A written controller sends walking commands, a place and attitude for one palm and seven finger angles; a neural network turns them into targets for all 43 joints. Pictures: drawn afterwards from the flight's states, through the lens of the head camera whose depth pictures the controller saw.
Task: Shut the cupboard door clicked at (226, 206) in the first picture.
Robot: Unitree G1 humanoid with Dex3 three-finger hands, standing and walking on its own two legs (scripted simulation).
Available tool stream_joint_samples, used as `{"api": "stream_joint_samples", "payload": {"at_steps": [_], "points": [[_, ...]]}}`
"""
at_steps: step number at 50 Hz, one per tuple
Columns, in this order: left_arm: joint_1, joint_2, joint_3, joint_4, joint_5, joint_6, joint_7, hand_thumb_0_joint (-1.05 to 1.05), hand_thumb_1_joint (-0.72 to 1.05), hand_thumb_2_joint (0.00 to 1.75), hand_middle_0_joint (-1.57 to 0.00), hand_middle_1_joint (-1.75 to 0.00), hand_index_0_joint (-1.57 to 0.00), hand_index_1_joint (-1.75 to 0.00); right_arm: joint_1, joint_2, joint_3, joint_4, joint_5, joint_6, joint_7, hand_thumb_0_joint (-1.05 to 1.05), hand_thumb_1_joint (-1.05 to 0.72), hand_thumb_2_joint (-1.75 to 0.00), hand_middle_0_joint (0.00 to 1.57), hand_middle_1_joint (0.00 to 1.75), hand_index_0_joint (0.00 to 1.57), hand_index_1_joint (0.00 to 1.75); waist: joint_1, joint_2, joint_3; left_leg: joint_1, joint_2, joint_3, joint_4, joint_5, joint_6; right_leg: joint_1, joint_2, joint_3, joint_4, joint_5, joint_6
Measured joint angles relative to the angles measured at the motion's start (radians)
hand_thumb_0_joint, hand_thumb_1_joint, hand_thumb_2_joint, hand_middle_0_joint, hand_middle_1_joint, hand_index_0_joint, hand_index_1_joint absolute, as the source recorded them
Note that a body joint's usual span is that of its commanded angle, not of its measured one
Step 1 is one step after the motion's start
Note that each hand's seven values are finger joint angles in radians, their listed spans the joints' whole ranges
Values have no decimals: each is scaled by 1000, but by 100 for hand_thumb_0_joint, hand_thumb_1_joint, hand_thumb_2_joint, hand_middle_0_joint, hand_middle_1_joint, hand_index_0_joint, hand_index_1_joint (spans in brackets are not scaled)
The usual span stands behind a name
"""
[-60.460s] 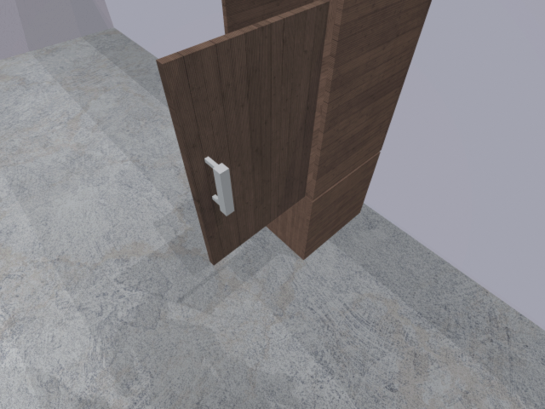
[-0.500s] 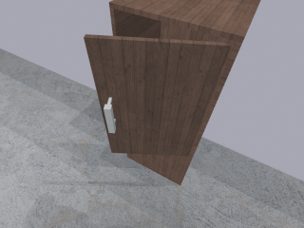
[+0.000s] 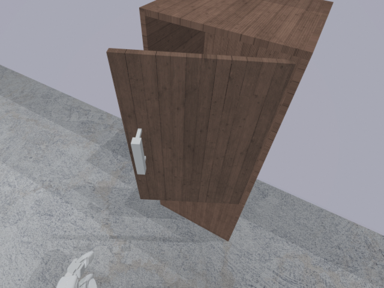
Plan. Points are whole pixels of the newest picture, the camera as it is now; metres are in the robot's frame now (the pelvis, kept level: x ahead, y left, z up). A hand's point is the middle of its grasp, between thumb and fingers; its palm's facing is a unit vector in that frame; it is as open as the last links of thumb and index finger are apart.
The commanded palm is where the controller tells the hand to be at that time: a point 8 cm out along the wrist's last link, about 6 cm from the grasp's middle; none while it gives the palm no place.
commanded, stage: raise the hand and make a fist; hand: left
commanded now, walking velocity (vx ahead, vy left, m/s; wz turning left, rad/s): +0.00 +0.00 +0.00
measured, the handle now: (140, 151) +0.46 +0.17 -0.02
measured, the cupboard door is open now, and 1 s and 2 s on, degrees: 27 27 27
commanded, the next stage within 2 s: bring the fist close to the handle in 1.80 s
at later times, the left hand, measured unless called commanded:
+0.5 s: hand (114, 274) +0.16 +0.16 -0.03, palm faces +0.04 -1.00 -0.08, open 5.2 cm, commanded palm +0.13 +0.22 -0.05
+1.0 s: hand (114, 266) +0.17 +0.17 -0.05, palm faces -0.04 -1.00 -0.01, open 3.2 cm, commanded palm +0.15 +0.23 -0.03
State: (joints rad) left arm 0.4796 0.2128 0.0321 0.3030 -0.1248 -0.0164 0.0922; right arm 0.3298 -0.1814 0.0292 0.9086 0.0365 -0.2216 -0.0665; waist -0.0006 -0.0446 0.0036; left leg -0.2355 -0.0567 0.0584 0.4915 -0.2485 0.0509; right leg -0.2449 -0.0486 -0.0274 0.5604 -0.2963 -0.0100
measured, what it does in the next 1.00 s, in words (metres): lowers itself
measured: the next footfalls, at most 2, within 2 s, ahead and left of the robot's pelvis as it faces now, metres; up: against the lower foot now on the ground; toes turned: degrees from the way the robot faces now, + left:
none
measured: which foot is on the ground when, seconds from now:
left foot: down 0.00-1.00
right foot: down 0.00-1.00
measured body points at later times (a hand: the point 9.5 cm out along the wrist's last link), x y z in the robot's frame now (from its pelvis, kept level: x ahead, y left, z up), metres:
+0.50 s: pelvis -0.03 -0.05 -0.12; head +0.05 -0.04 +0.33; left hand +0.15 +0.21 -0.02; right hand +0.23 -0.26 -0.18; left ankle +0.01 +0.08 -0.73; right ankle +0.00 -0.13 -0.73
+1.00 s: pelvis -0.03 -0.01 -0.10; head +0.03 +0.01 +0.35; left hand +0.17 +0.22 -0.05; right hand +0.15 -0.26 -0.16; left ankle +0.01 +0.08 -0.73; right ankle +0.00 -0.13 -0.73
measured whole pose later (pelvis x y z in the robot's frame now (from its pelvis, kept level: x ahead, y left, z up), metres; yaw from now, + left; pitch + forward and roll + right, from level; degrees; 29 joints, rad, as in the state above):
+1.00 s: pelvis -0.03 -0.01 -0.10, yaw +0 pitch +16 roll -3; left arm 0.45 0.25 0.12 -0.07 -0.29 -0.41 -0.27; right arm 0.24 -0.24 -0.02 0.51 0.04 -0.19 -0.07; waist 0.00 0.01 -0.15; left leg -0.98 0.01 0.00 1.23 -0.52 0.04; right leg -0.92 0.00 -0.08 1.18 -0.53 -0.02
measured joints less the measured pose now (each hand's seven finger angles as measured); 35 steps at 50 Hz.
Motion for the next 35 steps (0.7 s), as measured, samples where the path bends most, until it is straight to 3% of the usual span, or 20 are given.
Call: {"api": "stream_joint_samples", "payload": {"at_steps": [2, 4, 6, 9, 11, 14, 17, 20, 24, 26, 29, 31, 33, 35], "points": [[-44, -13, -1, -109, -18, -65, 2, 2, 91, 90, -22, -33, -22, -32, 3, -26, -13, -62, -2, -46, 16, 1, -91, -90, 20, 30, 20, 30, -23, 30, -35, -52, -5, -19, 62, -23, 1, -31, -4, -13, 37, -30, 9], [-105, -38, 18, -132, -32, -176, -38, 1, 91, 90, -24, -35, -24, -34, -26, -47, -28, -118, -7, -66, 36, 1, -91, -90, 20, 30, 20, 30, -41, 60, -73, -136, 2, -26, 142, -53, -2, -104, 0, -22, 95, -50, 16], [-131, -55, 45, -137, -64, -316, -118, 1, 91, 90, -26, -38, -27, -37, -66, -47, -42, -173, -17, -70, 56, 1, -91, -90, 20, 30, 20, 30, -45, 58, -112, -244, 14, -16, 233, -87, -11, -217, 8, -12, 189, -79, 11], [-118, -57, 77, -126, -106, -524, -287, 0, 91, 90, -30, -43, -31, -42, -119, -30, -63, -251, -28, -61, 82, 1, -90, -90, 20, 30, 20, 30, -32, 9, -142, -404, 36, -2, 388, -147, -19, -388, 25, 0, 353, -139, -2], [-86, -48, 99, -105, -119, -591, -371, 0, 90, 90, -34, -46, -35, -45, -142, -32, -74, -306, -28, -47, 89, 1, -90, -90, 20, 30, 20, 30, -18, -25, -145, -501, 48, -9, 488, -170, -30, -483, 34, -6, 453, -184, -17], [-12, -26, 130, -94, -137, -569, -416, 0, 90, 90, -39, -52, -40, -51, -169, -57, -91, -371, -24, -29, 82, 1, -90, -90, 20, 30, 20, 30, 8, -41, -140, -626, 60, -36, 628, -240, -45, -595, 44, -32, 577, -235, -37], [70, -3, 158, -155, -160, -536, -395, 1, 90, 90, -45, -58, -45, -57, -191, -80, -101, -398, -21, -30, 63, 1, -90, -90, 20, 30, 20, 30, 38, -17, -140, -720, 70, -75, 731, -281, -59, -665, 53, -72, 653, -272, -51], [111, 17, 175, -288, -194, -571, -384, 2, 90, 90, -50, -63, -51, -63, -208, -83, -93, -381, -22, -43, 37, 1, -90, -90, 20, 30, 20, 30, 66, 13, -151, -777, 76, -107, 796, -308, -67, -704, 60, -103, 695, -296, -60], [21, 19, 162, -392, -230, -611, -447, 2, 90, 90, -57, -71, -58, -70, -227, -64, -59, -346, -15, -47, 13, 1, -90, -90, 20, 30, 20, 30, 76, 64, -164, -817, 80, -130, 840, -322, -70, -731, 65, -124, 722, -306, -61], [-50, 21, 149, -383, -234, -555, -493, 2, 90, 90, -60, -75, -61, -74, -225, -42, -43, -343, -2, -30, 8, 1, -90, -90, 20, 30, 20, 30, 67, 81, -168, -822, 82, -124, 839, -320, -71, -740, 66, -119, 723, -302, -60], [-116, 31, 137, -325, -233, -379, -536, 1, 90, 90, -66, -81, -67, -80, -192, -8, -26, -361, 17, 18, 4, 1, -90, -90, 20, 30, 20, 30, 41, 86, -169, -798, 81, -98, 801, -305, -67, -732, 63, -93, 702, -288, -51], [-111, 31, 142, -299, -227, -272, -520, 1, 90, 90, -70, -85, -71, -84, -157, 6, -23, -377, 21, 48, 4, 1, -90, -90, 20, 30, 20, 30, 20, 82, -169, -767, 78, -79, 763, -293, -60, -711, 60, -74, 676, -277, -41], [-76, 22, 158, -301, -220, -229, -470, 1, 90, 90, -73, -89, -74, -88, -120, 10, -28, -386, 18, 64, 5, 1, -90, -90, 20, 30, 20, 30, 7, 75, -168, -735, 79, -63, 727, -283, -54, -686, 61, -58, 646, -265, -36], [-30, 11, 177, -324, -214, -253, -408, 2, 90, 90, -77, -93, -78, -92, -86, 7, -41, -386, 11, 67, 5, 1, -90, -90, 20, 30, 20, 30, 4, 68, -166, -710, 81, -55, 703, -277, -50, -665, 64, -50, 621, -254, -35]]}}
